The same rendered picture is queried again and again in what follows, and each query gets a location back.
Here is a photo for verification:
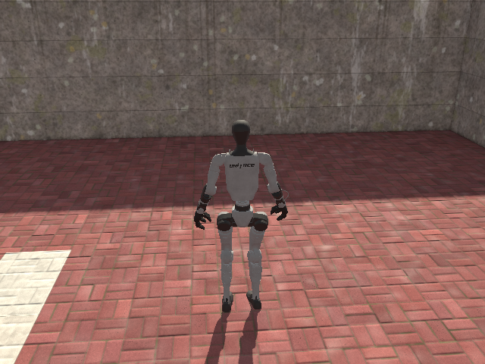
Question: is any left robot forearm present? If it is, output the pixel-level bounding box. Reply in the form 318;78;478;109
196;184;212;214

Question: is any robot right foot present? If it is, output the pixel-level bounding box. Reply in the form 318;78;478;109
246;290;261;309

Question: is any robot left hand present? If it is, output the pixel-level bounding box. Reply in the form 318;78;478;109
194;211;211;230

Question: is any left robot upper arm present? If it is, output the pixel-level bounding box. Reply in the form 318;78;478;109
205;153;226;196

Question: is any right robot upper arm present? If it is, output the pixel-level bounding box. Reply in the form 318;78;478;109
257;152;280;193

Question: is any right robot forearm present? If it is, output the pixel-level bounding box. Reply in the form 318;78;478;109
272;181;286;208

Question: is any right robot shin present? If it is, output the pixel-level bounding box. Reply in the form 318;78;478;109
249;250;262;300

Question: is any robot right hand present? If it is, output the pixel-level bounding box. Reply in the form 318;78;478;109
271;206;288;221

